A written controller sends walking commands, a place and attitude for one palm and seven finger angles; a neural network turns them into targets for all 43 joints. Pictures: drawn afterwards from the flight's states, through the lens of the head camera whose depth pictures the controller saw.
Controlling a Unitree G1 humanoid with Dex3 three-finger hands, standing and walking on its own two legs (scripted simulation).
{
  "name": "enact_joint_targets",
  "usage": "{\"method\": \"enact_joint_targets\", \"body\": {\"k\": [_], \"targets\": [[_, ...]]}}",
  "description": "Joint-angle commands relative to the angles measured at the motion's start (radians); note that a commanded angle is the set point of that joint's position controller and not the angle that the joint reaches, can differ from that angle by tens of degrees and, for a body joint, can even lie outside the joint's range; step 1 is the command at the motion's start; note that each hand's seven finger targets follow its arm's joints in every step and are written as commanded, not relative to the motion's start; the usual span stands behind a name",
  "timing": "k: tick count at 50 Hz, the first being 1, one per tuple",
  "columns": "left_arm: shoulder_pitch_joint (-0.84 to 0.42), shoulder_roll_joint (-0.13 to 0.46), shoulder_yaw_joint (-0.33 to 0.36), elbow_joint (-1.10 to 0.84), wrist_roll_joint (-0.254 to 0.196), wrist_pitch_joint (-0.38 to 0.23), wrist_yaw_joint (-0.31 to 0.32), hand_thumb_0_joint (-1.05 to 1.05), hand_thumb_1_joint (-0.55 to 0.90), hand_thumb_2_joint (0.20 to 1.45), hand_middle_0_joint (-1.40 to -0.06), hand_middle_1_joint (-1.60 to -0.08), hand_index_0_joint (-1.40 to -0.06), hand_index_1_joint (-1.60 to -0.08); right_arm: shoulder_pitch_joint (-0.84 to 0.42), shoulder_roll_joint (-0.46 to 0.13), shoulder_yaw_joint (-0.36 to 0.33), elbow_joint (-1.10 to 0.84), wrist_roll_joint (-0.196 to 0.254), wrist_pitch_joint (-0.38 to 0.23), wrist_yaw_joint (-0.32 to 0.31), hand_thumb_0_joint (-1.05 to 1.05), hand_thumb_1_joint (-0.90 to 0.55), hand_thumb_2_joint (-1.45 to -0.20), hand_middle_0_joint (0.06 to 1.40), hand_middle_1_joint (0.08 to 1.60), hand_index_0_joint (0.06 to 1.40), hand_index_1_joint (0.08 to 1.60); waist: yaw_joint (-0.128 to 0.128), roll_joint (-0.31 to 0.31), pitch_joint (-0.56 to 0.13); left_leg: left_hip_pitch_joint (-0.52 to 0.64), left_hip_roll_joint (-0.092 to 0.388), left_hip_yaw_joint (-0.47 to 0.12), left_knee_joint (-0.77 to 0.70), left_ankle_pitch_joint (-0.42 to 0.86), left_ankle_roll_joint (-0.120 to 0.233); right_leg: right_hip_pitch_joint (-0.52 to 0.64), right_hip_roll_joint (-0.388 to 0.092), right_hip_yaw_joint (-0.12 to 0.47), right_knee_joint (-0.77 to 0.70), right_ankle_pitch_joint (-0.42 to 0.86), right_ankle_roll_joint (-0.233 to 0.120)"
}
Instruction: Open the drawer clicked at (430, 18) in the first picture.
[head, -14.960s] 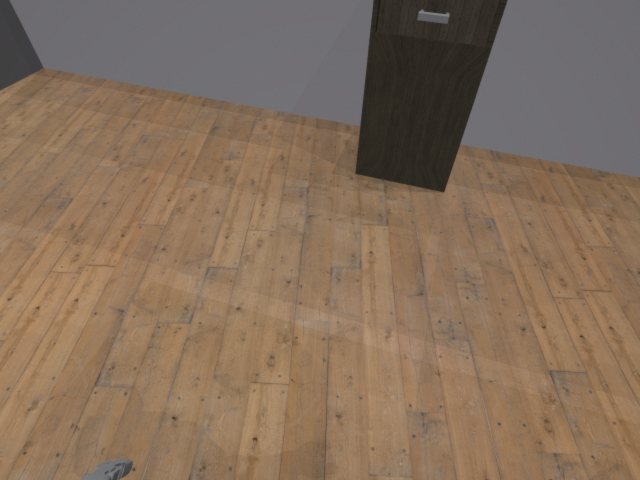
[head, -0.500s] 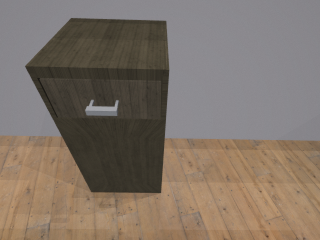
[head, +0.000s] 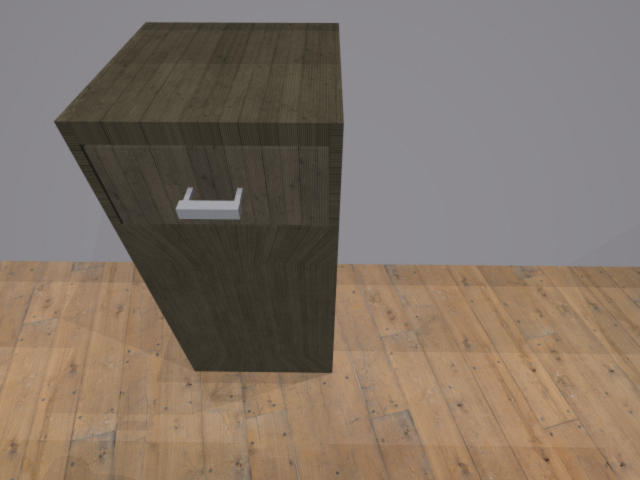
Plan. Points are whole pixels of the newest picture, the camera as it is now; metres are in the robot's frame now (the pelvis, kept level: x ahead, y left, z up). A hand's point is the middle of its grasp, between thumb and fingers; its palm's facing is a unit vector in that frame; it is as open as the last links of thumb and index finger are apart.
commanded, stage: look again from close up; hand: left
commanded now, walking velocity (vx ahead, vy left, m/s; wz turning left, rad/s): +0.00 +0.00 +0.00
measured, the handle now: (212, 201) +0.55 +0.23 +0.02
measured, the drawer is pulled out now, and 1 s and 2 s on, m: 0.00 0.00 0.00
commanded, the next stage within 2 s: raise the hand with hooked fingers in 0.38 s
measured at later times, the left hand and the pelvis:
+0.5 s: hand out of the picture +0.02 +0.15 -0.17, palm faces +0.03 -0.98 -0.22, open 7.3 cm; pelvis +0.02 -0.02 +0.00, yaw +0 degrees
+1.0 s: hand (190, 474) +0.15 +0.17 -0.06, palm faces -0.10 -0.15 -0.98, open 9.1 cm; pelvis +0.01 -0.05 -0.03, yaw -1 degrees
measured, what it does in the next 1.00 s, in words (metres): shifts its weight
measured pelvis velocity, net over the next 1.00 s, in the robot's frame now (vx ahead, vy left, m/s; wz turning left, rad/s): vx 0.01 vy -0.05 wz -0.02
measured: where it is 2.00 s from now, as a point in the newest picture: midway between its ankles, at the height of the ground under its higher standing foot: outside the picture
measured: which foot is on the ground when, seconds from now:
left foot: down 0.00-1.00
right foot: down 0.00-1.00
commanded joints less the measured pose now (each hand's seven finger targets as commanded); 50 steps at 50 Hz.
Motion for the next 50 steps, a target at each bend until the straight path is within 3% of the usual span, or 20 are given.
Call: {"method": "enact_joint_targets", "body": {"k": [1,9,22,23,24,25,26,27,28,29,31,32,33,35,37,39,42,44,47,50], "targets": [[0.041,0.088,0.017,-0.038,0.003,-0.021,-0.004,0.000,0.900,0.900,-0.200,-0.300,-0.200,-0.300,0.051,-0.078,-0.011,-0.065,0.005,-0.024,-0.005,0.000,-0.900,-0.900,0.200,0.300,0.200,0.300,0.002,-0.014,0.067,-0.179,0.151,-0.188,-0.208,-0.083,-0.003,0.095,-0.059,0.088,-0.051,-0.031,-0.041],[0.011,0.101,0.018,-0.044,-0.004,-0.020,-0.005,0.000,0.900,0.900,-0.200,-0.300,-0.200,-0.300,0.071,-0.091,0.001,-0.035,0.003,-0.023,-0.004,0.000,-0.900,-0.900,0.200,0.300,0.200,0.300,-0.002,-0.055,0.154,-0.145,0.133,-0.155,-0.223,-0.001,-0.009,0.056,-0.067,0.112,-0.084,0.010,-0.038],[-0.030,0.122,0.030,-0.044,-0.010,-0.022,-0.006,0.000,0.900,0.900,-0.200,-0.300,-0.200,-0.300,0.055,-0.083,0.006,0.019,0.003,-0.025,-0.011,0.000,-0.900,-0.900,0.200,0.300,0.200,0.300,-0.001,-0.012,0.057,-0.040,0.136,-0.120,-0.192,0.161,-0.020,0.154,-0.084,0.115,-0.096,0.153,-0.042],[-0.027,0.123,0.029,-0.043,-0.010,-0.022,-0.006,0.000,0.900,0.900,-0.200,-0.300,-0.200,-0.300,0.047,-0.084,0.006,0.021,0.003,-0.023,-0.011,0.000,-0.900,-0.900,0.200,0.300,0.200,0.300,0.001,-0.022,0.063,-0.041,0.135,-0.116,-0.189,0.150,-0.021,0.150,-0.084,0.121,-0.103,0.151,-0.042],[0.050,0.176,0.037,-0.004,0.001,-0.030,0.034,0.000,0.900,0.900,-0.200,-0.300,-0.200,-0.300,-0.068,-0.133,-0.014,-0.044,0.016,-0.027,-0.001,0.000,-0.900,-0.900,0.200,0.300,0.200,0.300,0.048,-0.213,0.097,-0.118,0.169,-0.078,-0.012,0.201,-0.048,0.132,-0.127,0.125,-0.062,0.523,-0.014],[-0.782,0.457,-0.010,-1.454,0.173,-0.205,0.033,0.000,0.877,0.890,-0.202,-0.315,-0.202,-0.315,-0.107,-0.306,-0.024,-0.402,0.066,-0.171,-0.052,0.000,-0.900,-0.900,0.200,0.300,0.200,0.300,-0.053,0.126,-0.393,0.125,0.043,-0.088,-0.126,0.299,-0.005,0.197,-0.003,0.233,-0.006,0.314,-0.034],[-0.364,0.425,0.038,-1.199,0.189,-0.115,0.114,0.000,0.853,0.880,-0.203,-0.330,-0.203,-0.330,-0.207,-0.237,-0.024,-0.367,0.051,-0.262,-0.088,0.000,-0.900,-0.900,0.200,0.300,0.200,0.300,0.027,0.275,-0.319,0.134,0.062,-0.067,-0.131,0.422,-0.016,0.155,0.009,0.137,0.007,0.094,-0.059],[-0.304,0.331,0.013,-1.172,0.136,-0.044,0.175,0.000,0.830,0.870,-0.205,-0.345,-0.205,-0.345,-0.181,-0.236,-0.049,-0.307,0.067,-0.293,-0.090,0.000,-0.900,-0.900,0.200,0.300,0.200,0.300,0.009,0.302,-0.232,0.066,0.060,-0.061,-0.132,0.290,-0.057,0.077,0.020,0.095,0.010,-0.008,-0.050],[-0.028,0.159,-0.064,-1.029,0.174,0.051,0.191,0.000,0.807,0.860,-0.207,-0.360,-0.207,-0.360,-0.165,-0.168,-0.037,-0.309,0.072,-0.295,-0.088,0.000,-0.900,-0.900,0.200,0.300,0.200,0.300,0.015,0.181,-0.169,-0.011,0.063,-0.084,-0.143,0.209,-0.058,0.048,0.025,0.077,0.005,-0.031,-0.039],[-0.147,0.174,-0.093,-1.200,0.209,0.051,0.195,0.000,0.783,0.850,-0.208,-0.375,-0.208,-0.375,-0.214,-0.195,-0.035,-0.395,0.081,-0.310,-0.082,0.000,-0.900,-0.900,0.200,0.300,0.200,0.300,0.005,0.115,-0.060,-0.066,0.053,-0.102,-0.134,0.141,-0.048,0.010,0.022,0.081,-0.017,-0.027,-0.037],[-0.108,0.271,-0.051,-1.204,0.398,0.031,0.241,0.000,0.737,0.830,-0.212,-0.405,-0.212,-0.405,-0.252,-0.251,-0.036,-0.440,0.034,-0.306,-0.073,0.000,-0.900,-0.900,0.200,0.300,0.200,0.300,-0.010,-0.036,-0.033,-0.136,0.030,-0.109,-0.061,0.081,-0.028,-0.086,0.038,0.107,-0.022,-0.114,-0.044],[-0.066,0.265,-0.050,-1.162,0.480,0.039,0.261,0.000,0.713,0.820,-0.213,-0.420,-0.213,-0.420,-0.252,-0.250,-0.043,-0.485,0.019,-0.285,-0.060,0.000,-0.900,-0.900,0.200,0.300,0.200,0.300,-0.004,-0.112,-0.021,-0.181,0.011,-0.111,-0.031,0.056,-0.025,-0.118,0.037,0.121,-0.025,-0.191,-0.042],[-0.006,0.251,-0.050,-1.140,0.567,0.042,0.279,0.000,0.690,0.810,-0.215,-0.435,-0.215,-0.435,-0.252,-0.242,-0.057,-0.524,0.005,-0.260,-0.044,0.000,-0.900,-0.900,0.200,0.300,0.200,0.300,0.019,-0.196,-0.052,-0.203,0.000,-0.097,0.000,0.059,-0.030,-0.129,0.037,0.124,-0.023,-0.254,-0.040],[0.264,0.216,-0.054,-1.090,0.718,0.048,0.310,0.000,0.643,0.790,-0.218,-0.465,-0.218,-0.465,-0.304,-0.241,-0.080,-0.607,-0.021,-0.192,-0.005,0.000,-0.900,-0.900,0.200,0.300,0.200,0.300,0.090,-0.251,-0.038,-0.261,-0.007,-0.079,0.025,0.059,-0.045,-0.101,0.037,0.141,-0.024,-0.277,-0.051],[0.443,0.206,-0.040,-1.066,0.835,0.041,0.318,0.000,0.597,0.770,-0.222,-0.495,-0.222,-0.495,-0.343,-0.237,-0.086,-0.644,-0.019,-0.094,0.044,0.000,-0.900,-0.900,0.200,0.300,0.200,0.300,0.148,-0.262,-0.051,-0.329,-0.006,-0.055,0.033,0.109,-0.056,-0.036,0.035,0.171,0.009,-0.130,-0.065],[0.360,0.242,-0.034,-1.177,0.914,0.006,0.324,0.000,0.550,0.750,-0.225,-0.525,-0.225,-0.525,-0.416,-0.233,-0.073,-0.704,-0.007,-0.021,0.073,0.000,-0.900,-0.900,0.200,0.300,0.200,0.300,0.155,-0.266,-0.088,-0.357,-0.012,-0.039,0.046,0.123,-0.054,0.004,0.025,0.190,0.045,-0.023,-0.064],[0.211,0.337,0.042,-1.293,1.009,-0.023,0.374,0.000,0.480,0.720,-0.230,-0.570,-0.230,-0.570,-0.455,-0.220,-0.065,-0.732,-0.007,0.037,0.087,0.000,-0.900,-0.900,0.200,0.300,0.200,0.300,0.161,-0.134,-0.137,-0.348,-0.032,-0.035,0.077,0.094,-0.049,0.017,0.029,0.233,0.072,-0.025,-0.068],[0.065,0.357,0.056,-1.351,1.072,-0.019,0.424,0.000,0.433,0.700,-0.233,-0.600,-0.233,-0.600,-0.438,-0.201,-0.071,-0.738,-0.025,0.058,0.083,0.000,-0.900,-0.900,0.200,0.300,0.200,0.300,0.136,-0.014,-0.198,-0.303,-0.036,-0.028,0.109,0.081,-0.038,-0.025,0.037,0.247,0.084,-0.026,-0.071],[-0.206,0.450,0.101,-1.495,1.124,-0.039,0.491,0.000,0.363,0.670,-0.238,-0.645,-0.238,-0.645,-0.397,-0.190,-0.079,-0.716,-0.055,0.064,0.062,0.000,-0.900,-0.900,0.200,0.300,0.200,0.300,0.092,0.026,-0.351,-0.225,-0.039,-0.067,0.197,0.105,-0.028,-0.102,0.031,0.313,0.119,-0.009,-0.066],[-0.311,0.437,0.064,-1.504,1.095,-0.078,0.508,0.000,0.293,0.640,-0.243,-0.690,-0.243,-0.690,-0.395,-0.183,-0.080,-0.699,-0.055,0.047,0.042,0.000,-0.900,-0.900,0.200,0.300,0.200,0.300,0.040,0.060,-0.347,-0.151,-0.036,-0.073,0.257,0.088,-0.021,-0.196,0.017,0.313,0.099,-0.056,-0.062]]}}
